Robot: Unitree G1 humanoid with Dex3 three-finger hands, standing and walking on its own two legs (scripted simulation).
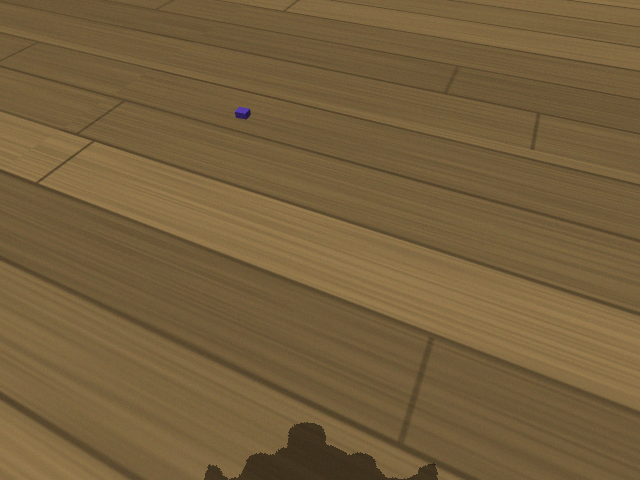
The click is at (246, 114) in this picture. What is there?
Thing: small box
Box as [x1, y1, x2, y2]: [235, 107, 250, 119]
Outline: 239,107 235,111 236,117 246,119 250,114 249,109
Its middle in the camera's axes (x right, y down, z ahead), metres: -0.45 -0.74 +2.23
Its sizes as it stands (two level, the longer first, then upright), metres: 0.068 0.056 0.037
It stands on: the floor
